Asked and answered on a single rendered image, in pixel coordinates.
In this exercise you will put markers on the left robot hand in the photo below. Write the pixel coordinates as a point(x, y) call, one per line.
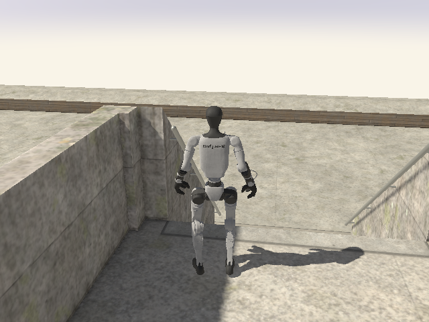
point(183, 185)

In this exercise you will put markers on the robot left shin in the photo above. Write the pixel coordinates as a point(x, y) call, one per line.
point(197, 239)

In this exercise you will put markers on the robot left upper arm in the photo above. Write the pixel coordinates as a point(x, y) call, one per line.
point(189, 152)

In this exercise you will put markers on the robot right upper arm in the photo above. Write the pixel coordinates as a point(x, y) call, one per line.
point(239, 153)

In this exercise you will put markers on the right robot hand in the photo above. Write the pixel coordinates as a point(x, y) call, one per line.
point(249, 188)

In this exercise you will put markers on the robot left forearm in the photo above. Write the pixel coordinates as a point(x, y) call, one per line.
point(180, 174)

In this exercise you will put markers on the robot right forearm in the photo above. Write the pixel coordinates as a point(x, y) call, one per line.
point(248, 177)

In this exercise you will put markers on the robot torso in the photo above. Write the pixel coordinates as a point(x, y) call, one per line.
point(214, 161)

